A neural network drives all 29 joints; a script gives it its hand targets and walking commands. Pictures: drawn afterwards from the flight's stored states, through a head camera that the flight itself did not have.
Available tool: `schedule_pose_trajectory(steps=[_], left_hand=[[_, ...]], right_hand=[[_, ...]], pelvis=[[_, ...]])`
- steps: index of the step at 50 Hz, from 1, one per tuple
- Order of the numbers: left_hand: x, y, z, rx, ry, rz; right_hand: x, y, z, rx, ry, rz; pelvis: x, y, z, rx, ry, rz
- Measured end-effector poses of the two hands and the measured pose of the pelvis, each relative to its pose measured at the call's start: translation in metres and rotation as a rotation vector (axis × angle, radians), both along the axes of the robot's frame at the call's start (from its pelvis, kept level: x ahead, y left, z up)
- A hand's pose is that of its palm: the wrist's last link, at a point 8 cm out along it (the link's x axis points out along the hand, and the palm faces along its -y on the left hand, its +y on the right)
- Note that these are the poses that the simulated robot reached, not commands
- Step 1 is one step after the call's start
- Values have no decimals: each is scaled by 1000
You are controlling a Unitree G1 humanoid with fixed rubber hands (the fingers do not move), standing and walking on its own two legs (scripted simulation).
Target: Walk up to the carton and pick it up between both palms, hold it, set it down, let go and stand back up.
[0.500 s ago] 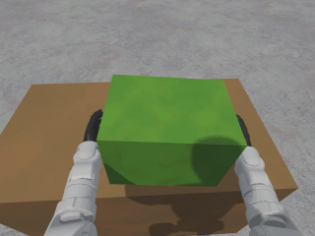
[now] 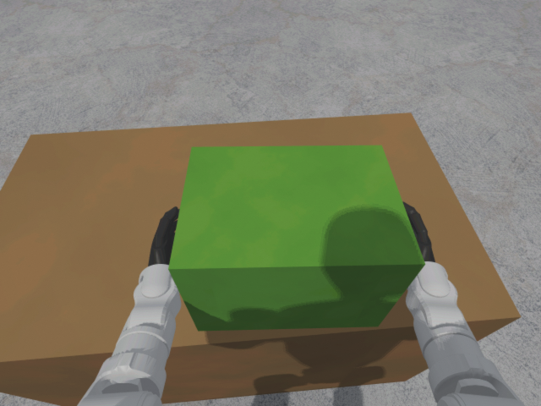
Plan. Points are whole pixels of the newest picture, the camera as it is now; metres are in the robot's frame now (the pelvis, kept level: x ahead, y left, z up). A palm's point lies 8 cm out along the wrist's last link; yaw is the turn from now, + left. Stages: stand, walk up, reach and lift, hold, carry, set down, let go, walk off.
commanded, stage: set down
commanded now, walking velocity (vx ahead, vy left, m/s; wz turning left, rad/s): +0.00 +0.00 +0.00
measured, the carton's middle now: (288, 239) +0.39 -0.03 +0.00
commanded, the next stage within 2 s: none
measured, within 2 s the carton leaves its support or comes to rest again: rests again in 0.28 s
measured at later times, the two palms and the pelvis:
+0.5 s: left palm (158, 277) +0.35 +0.19 -0.02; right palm (405, 261) +0.34 -0.21 +0.00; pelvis -0.01 +0.00 +0.00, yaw +1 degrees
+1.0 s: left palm (144, 245) +0.38 +0.20 +0.02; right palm (435, 233) +0.37 -0.25 +0.03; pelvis -0.04 +0.00 -0.02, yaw -4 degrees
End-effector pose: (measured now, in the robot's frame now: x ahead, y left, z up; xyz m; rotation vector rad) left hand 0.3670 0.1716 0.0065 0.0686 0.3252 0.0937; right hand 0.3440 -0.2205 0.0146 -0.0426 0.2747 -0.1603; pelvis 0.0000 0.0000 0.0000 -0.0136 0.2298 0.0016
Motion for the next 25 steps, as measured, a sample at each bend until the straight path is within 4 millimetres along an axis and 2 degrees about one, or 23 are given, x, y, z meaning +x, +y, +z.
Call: schedule_pose_trajectory(steps=[14, 25], left_hand=[[-12, 11, -16, 2, 2, 30], [-20, 14, -25, -10, -10, 38]], right_hand=[[0, 11, -18, 26, 2, 23], [-4, 13, -17, -9, -10, 38]], pelvis=[[0, 1, -2, -2, 46, 3], [-12, 2, -5, -7, 66, 13]])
